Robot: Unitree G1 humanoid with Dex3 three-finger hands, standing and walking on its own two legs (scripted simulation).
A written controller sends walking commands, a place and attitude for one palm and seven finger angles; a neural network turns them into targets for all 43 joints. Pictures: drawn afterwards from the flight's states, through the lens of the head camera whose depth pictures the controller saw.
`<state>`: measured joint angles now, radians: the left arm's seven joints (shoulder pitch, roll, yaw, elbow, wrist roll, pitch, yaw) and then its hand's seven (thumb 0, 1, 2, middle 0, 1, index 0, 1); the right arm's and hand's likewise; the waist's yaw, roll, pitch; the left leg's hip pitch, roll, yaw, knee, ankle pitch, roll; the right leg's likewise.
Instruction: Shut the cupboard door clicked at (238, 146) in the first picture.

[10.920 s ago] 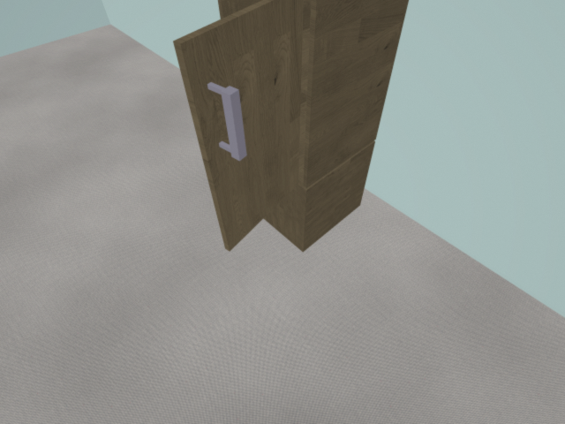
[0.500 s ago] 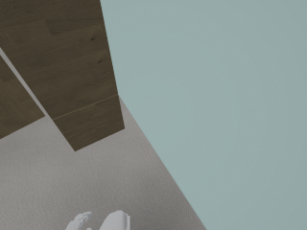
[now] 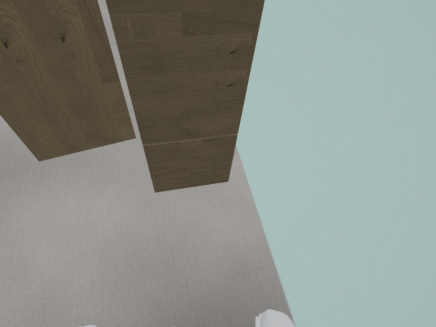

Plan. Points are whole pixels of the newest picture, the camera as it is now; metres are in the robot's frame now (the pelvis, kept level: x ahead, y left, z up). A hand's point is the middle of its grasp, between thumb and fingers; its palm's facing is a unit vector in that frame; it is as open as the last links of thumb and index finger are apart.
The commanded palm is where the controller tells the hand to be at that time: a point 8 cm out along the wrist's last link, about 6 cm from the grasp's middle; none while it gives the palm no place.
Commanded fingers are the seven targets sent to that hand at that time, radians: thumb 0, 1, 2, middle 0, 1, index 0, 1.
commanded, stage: turn to face it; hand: left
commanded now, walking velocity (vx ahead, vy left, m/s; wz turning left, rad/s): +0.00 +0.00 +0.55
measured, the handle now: out of the picture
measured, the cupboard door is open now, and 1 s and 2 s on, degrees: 100 100 100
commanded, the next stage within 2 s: take the last steps up to it in 0.44 s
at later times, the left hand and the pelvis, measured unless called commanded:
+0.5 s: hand out of the picture +0.04 +0.11 -0.15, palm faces +0.25 -0.93 -0.26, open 7.4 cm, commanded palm none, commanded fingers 0.00 0.90 0.90 -0.20 -0.30 -0.20 -0.30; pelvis +0.00 -0.09 +0.00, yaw +15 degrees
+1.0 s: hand out of the picture -0.10 +0.18 -0.18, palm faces +0.44 -0.88 -0.20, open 7.4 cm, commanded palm none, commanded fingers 0.00 0.90 0.90 -0.20 -0.30 -0.20 -0.30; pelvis +0.00 +0.01 +0.00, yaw +23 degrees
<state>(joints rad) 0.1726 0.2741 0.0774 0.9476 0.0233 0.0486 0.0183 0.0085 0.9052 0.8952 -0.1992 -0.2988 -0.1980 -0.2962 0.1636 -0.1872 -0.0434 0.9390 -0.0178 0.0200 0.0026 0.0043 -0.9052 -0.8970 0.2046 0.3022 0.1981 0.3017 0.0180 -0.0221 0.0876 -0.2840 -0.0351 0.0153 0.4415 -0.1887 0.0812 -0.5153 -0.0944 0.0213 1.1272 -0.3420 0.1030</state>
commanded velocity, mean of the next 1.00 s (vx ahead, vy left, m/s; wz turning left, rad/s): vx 0.14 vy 0.05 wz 0.24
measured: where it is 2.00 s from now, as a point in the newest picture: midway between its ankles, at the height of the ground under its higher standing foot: (184, 300)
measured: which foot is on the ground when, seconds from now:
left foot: down 0.00-0.28, up 0.30-0.80, down 0.82-1.00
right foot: up 0.00-0.26, down 0.28-0.82, up 0.84-1.00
